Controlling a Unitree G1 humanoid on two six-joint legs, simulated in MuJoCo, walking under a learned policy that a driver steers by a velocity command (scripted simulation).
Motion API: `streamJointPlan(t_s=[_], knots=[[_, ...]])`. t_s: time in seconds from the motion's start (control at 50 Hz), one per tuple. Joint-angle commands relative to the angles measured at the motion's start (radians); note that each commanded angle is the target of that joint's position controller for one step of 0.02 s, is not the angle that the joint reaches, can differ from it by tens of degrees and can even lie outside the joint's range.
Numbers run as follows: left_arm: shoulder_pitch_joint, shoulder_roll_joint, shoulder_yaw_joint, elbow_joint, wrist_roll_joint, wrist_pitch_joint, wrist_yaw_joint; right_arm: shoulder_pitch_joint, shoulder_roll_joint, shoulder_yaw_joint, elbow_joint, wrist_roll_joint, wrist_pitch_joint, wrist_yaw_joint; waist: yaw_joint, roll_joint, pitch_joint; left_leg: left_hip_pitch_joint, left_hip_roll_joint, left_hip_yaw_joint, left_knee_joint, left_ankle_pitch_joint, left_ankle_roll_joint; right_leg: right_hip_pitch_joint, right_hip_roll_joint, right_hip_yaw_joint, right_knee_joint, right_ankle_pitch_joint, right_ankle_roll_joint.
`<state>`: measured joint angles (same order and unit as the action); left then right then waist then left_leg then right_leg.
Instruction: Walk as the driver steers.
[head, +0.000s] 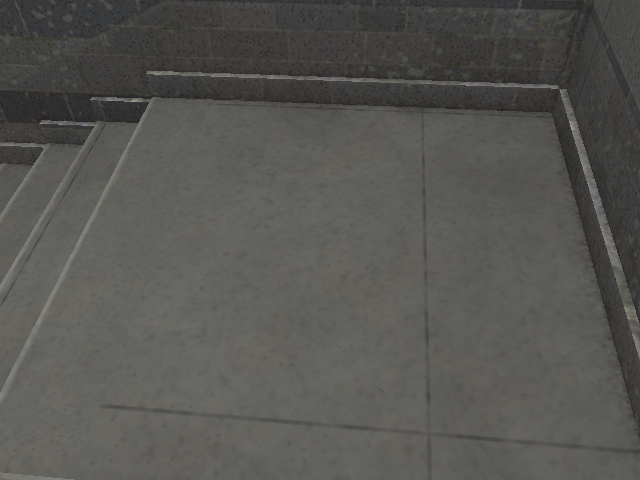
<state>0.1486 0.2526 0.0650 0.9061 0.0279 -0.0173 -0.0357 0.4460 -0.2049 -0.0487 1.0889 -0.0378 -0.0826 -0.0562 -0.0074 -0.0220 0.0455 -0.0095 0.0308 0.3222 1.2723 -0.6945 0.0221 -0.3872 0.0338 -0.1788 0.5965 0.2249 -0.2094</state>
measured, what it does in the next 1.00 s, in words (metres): goes down, turning right: left foot 0.15 m lower, then right foot 0.15 m lower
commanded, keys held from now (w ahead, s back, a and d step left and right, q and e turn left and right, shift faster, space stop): w+e+shift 0.62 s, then w+q+shift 0.38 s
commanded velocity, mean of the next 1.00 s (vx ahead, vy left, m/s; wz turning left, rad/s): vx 0.94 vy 0.09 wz -0.56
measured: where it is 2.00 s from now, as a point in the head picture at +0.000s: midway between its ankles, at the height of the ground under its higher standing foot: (432, 209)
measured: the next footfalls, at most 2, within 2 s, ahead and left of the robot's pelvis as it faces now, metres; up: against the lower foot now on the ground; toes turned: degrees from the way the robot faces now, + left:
left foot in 0.40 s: +0.48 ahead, +0.12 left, -0.15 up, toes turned -26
right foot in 0.80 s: +0.71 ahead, -0.27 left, -0.30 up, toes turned -41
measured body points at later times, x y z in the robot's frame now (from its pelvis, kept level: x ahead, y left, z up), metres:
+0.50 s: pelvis +0.42 +0.01 -0.21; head +0.40 +0.01 +0.24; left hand +0.65 +0.21 -0.32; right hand +0.31 -0.24 -0.34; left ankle +0.44 +0.13 -0.91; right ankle +0.29 -0.04 -0.70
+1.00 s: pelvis +0.79 -0.18 -0.34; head +0.83 -0.22 +0.10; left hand +0.95 +0.05 -0.47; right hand +0.69 -0.43 -0.49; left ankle +0.92 -0.08 -0.98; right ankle +0.68 -0.25 -1.06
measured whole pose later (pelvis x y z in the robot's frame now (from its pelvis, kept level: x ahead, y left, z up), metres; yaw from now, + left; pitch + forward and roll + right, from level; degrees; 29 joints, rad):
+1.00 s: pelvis +0.79 -0.18 -0.34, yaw -34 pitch +0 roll -2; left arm 0.34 0.24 0.06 1.01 0.02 -0.07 0.09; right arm 0.23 -0.27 -0.04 0.86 -0.05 0.03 0.07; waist -0.06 0.06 0.10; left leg -0.70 0.09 -0.08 1.25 -0.29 0.03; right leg -0.21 -0.03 -0.13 0.64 -0.44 0.01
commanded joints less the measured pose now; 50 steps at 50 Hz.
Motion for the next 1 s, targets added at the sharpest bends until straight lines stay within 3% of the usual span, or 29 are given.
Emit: streamJointPlan(t_s=[0.02, 0.04, 0.08, 0.1, 0.16, 0.2, 0.24, 0.3, 0.34, 0.38, 0.4, 0.42, 0.44, 0.46, 0.48, 0.5, 0.54, 0.58, 0.64, 0.72, 0.76, 0.8, 0.82, 0.84, 0.88, 0.92, 0.96, 0.98, 1.0], knots=[[0.512, 0.162, 0.058, 0.119, -0.045, 0.02, 0.014, -0.289, -0.1, -0.019, -0.094, -0.017, 0.028, -0.008, 0.339, -0.149, 0.036, -0.646, -0.045, -0.122, 0.95, 0.158, 0.042, 0.533, -0.054, 0.178, -0.068, -0.14, -0.154], [0.425, 0.165, 0.023, 0.118, -0.048, 0.009, 0.015, -0.219, -0.01, 0.007, -0.221, -0.006, 0.011, -0.002, 0.103, -0.279, 0.033, -0.967, -0.049, -0.236, 0.93, 0.0, 0.03, 0.663, -0.125, 0.384, 0.191, 0.622, -0.152], [0.411, 0.197, 0.043, 0.095, -0.024, 0.005, 0.04, -0.199, -0.095, 0.009, -0.283, -0.025, -0.013, 0.021, 0.095, -0.035, -0.157, -1.145, 0.002, -0.44, 0.582, 0.007, -0.003, 0.731, -0.365, 0.919, -0.134, -0.192, -0.336], [0.285, 0.158, 0.033, 0.057, -0.013, 0.003, 0.042, -0.228, -0.167, -0.016, -0.229, -0.047, 0.0, 0.018, 0.033, 0.152, -0.022, -1.113, 0.045, -0.431, 0.465, -0.032, -0.019, 0.514, -0.322, 0.899, -0.176, -0.546, -0.266], [0.173, 0.125, -0.006, 0.001, -0.026, -0.056, 0.064, -0.41, -0.121, 0.002, -0.296, -0.036, 0.041, 0.025, -0.037, 0.111, 0.145, -0.743, 0.055, -0.419, -0.134, 0.361, -0.117, -0.144, -0.148, 0.775, -0.202, -0.515, -0.21], [0.214, 0.125, 0.009, 0.036, 0.001, -0.081, 0.065, -0.315, -0.14, -0.017, -0.256, -0.02, 0.027, 0.038, -0.027, 0.033, 0.059, -0.599, 0.054, -0.41, -0.275, 0.88, -0.092, -0.116, -0.068, 0.667, -0.066, -0.216, -0.158], [0.194, 0.076, -0.003, 0.025, -0.045, -0.085, 0.053, -0.363, -0.101, -0.003, -0.274, -0.018, 0.003, 0.067, 0.004, 0.072, -0.004, -0.377, 0.019, -0.359, -0.554, 1.192, -0.04, -0.179, 0.054, 0.523, 0.045, -0.386, -0.058], [0.214, 0.096, -0.002, 0.0, -0.01, -0.059, 0.037, -0.365, -0.044, 0.009, -0.31, 0.024, 0.017, 0.077, 0.058, -0.049, -0.027, -0.145, -0.089, -0.303, -0.568, 1.098, -0.035, -0.222, 0.069, 0.539, 0.155, -0.411, -0.022], [0.147, 0.124, 0.009, -0.011, 0.011, -0.045, 0.04, -0.095, -0.096, -0.014, -0.243, 0.035, 0.011, 0.06, -0.091, -0.067, -0.074, 0.042, -0.087, -0.371, -0.569, 0.992, -0.019, -0.176, 0.068, 0.523, 0.433, -0.285, 0.004], [-0.068, 0.141, 0.024, -0.059, 0.021, -0.053, 0.043, 0.384, -0.183, -0.061, -0.113, 0.017, 0.002, 0.029, -0.405, 0.101, -0.132, 0.401, -0.02, -0.35, -0.805, 1.015, -0.028, -0.3, 0.129, 0.417, 1.072, -0.153, 0.033], [-0.034, 0.026, 0.007, -0.076, 0.002, -0.05, 0.064, 0.294, -0.167, -0.056, -0.123, 0.007, -0.005, 0.037, -0.312, 0.137, 0.007, 0.333, 0.151, -0.478, -0.884, 0.998, 0.005, -0.489, 0.205, 0.336, 1.453, -0.827, 0.033], [0.085, -0.063, -0.024, -0.156, -0.043, -0.056, 0.081, 0.179, -0.152, -0.026, -0.154, -0.017, -0.016, 0.064, -0.107, 0.252, -0.012, 0.389, 0.279, -0.557, -0.493, 1.571, -0.061, -0.693, 0.105, 0.319, 1.534, -0.878, 0.03], [0.18, -0.018, -0.019, -0.156, -0.054, -0.047, 0.084, 0.111, -0.104, -0.015, -0.197, -0.018, -0.018, 0.082, -0.042, 0.207, -0.153, 0.426, 0.35, -0.699, -0.59, 1.276, -0.012, -0.744, 0.018, 0.275, 1.359, -0.76, 0.034], [0.13, -0.013, -0.018, -0.141, -0.005, -0.024, 0.071, 0.105, -0.059, -0.01, -0.191, -0.006, -0.021, 0.096, -0.049, 0.109, -0.084, 0.255, 0.345, -0.727, -0.675, 0.974, 0.057, -0.756, -0.015, 0.253, 1.368, -0.714, 0.024], [0.057, -0.018, -0.027, -0.2, 0.029, -0.013, 0.046, 0.095, -0.174, -0.039, -0.19, -0.004, -0.035, 0.082, -0.048, 0.216, -0.064, 0.16, 0.476, -0.956, -0.788, 0.531, 0.2, -0.841, -0.066, 0.246, 1.425, -0.77, 0.045], [-0.155, 0.019, -0.018, -0.265, 0.055, -0.007, 0.026, 0.066, -0.135, -0.028, -0.162, -0.005, -0.067, 0.077, -0.049, 0.138, 0.102, -0.02, 0.464, -0.983, -0.836, 0.41, 0.167, -0.924, -0.147, 0.338, 1.212, -0.605, 0.073], [-0.18, 0.02, -0.022, -0.278, -0.001, 0.0, -0.026, -0.115, -0.087, 0.002, -0.179, 0.005, -0.077, 0.042, 0.054, 0.025, 0.257, -0.636, 0.273, -0.621, -0.943, 0.356, 0.061, -0.382, -0.135, 0.328, 0.563, -0.2, 0.134], [-0.063, 0.054, 0.003, -0.196, 0.033, 0.031, -0.032, -0.108, -0.21, -0.028, -0.175, 0.015, -0.081, 0.035, 0.077, 0.107, 0.118, -0.603, 0.284, -0.507, -0.876, 0.605, 0.055, -0.191, -0.062, 0.149, 0.692, -0.068, 0.132], [-0.31, -0.002, -0.031, -0.224, 0.017, -0.015, -0.037, 0.122, -0.049, 0.013, -0.078, 0.03, -0.11, 0.041, -0.062, 0.041, 0.168, -0.288, 0.13, -0.322, -0.773, 0.475, -0.024, -0.367, -0.097, 0.155, 0.224, 0.299, 0.062], [-0.35, 0.037, -0.036, -0.169, 0.006, -0.029, -0.037, 0.138, -0.129, 0.006, -0.071, 0.004, -0.04, 0.033, -0.101, 0.043, 0.158, -0.227, 0.113, -0.292, -0.742, 0.615, 0.083, -0.005, -0.027, 0.052, -0.059, 0.177, 0.09], [0.015, 0.137, 0.001, -0.065, 0.026, -0.008, 0.05, 0.178, -0.154, 0.006, -0.043, -0.012, 0.041, 0.051, 0.03, 0.094, 0.002, -0.148, -0.021, -0.162, -0.255, 0.667, 0.116, 0.315, -0.017, 0.101, -0.21, 0.013, 0.112], [0.397, 0.202, 0.034, 0.034, 0.04, 0.009, 0.084, 0.155, -0.169, -0.006, -0.045, 0.021, 0.09, 0.058, 0.172, 0.115, -0.21, -0.598, -0.077, -0.254, 0.385, -0.027, 0.126, 0.927, -0.225, 0.267, -0.067, 0.123, 0.165], [0.467, 0.288, 0.033, 0.018, 0.028, -0.01, 0.078, 0.229, -0.074, 0.007, -0.132, 0.042, 0.064, 0.059, 0.11, -0.065, -0.341, -0.757, -0.075, -0.444, 0.54, -0.157, 0.123, 1.087, -0.485, 0.449, 0.278, 1.025, 0.137], [0.482, 0.286, 0.047, 0.029, 0.004, -0.014, 0.079, 0.18, -0.124, 0.008, -0.149, 0.047, 0.061, 0.067, 0.166, -0.042, -0.504, -0.912, -0.037, -0.51, 0.605, -0.046, 0.119, 1.166, -0.586, 0.608, 0.196, 0.765, -0.039], [0.197, 0.122, 0.024, -0.013, 0.021, -0.045, 0.084, -0.07, -0.147, 0.014, -0.218, 0.009, 0.012, 0.076, 0.109, -0.128, -0.288, -0.934, 0.092, -0.45, 0.179, 0.295, 0.088, 0.747, -0.404, 0.527, -0.232, -0.646, -0.054], [0.277, 0.15, 0.031, 0.055, 0.011, -0.064, 0.169, -0.102, -0.137, -0.01, -0.236, -0.08, 0.095, 0.108, 0.026, 0.079, -0.09, -0.893, 0.062, -0.473, 0.263, 0.376, 0.005, 0.492, -0.562, 0.622, -0.094, 0.335, -0.085], [0.215, 0.156, 0.032, 0.037, -0.017, -0.077, 0.158, -0.132, -0.052, 0.012, -0.277, -0.042, 0.134, 0.138, -0.047, 0.067, -0.032, -0.802, 0.118, -0.479, 0.086, 0.415, -0.017, 0.263, -0.538, 0.462, -0.184, 0.25, 0.013], [-0.01, 0.08, 0.001, -0.012, -0.023, -0.102, 0.106, -0.126, -0.007, 0.042, -0.322, 0.019, 0.101, 0.124, -0.154, -0.268, -0.021, -0.615, 0.183, -0.518, -0.158, 0.393, -0.009, -0.041, -0.374, 0.297, -0.395, -0.615, 0.066], [0.006, 0.137, 0.027, -0.014, -0.007, -0.096, 0.115, -0.222, -0.031, 0.039, -0.335, 0.001, 0.109, 0.172, -0.092, -0.119, 0.117, -0.619, 0.165, -0.456, -0.303, 0.589, 0.017, -0.029, -0.421, 0.261, -0.369, -0.306, 0.079]])
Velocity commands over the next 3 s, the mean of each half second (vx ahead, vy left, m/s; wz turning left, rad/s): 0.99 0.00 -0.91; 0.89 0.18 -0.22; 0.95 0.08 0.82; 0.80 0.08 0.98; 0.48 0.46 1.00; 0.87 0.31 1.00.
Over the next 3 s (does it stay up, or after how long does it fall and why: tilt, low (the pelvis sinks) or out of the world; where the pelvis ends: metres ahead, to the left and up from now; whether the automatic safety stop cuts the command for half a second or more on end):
stays up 1.92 0.09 -0.32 its command is cut before an obstacle after 1.7 s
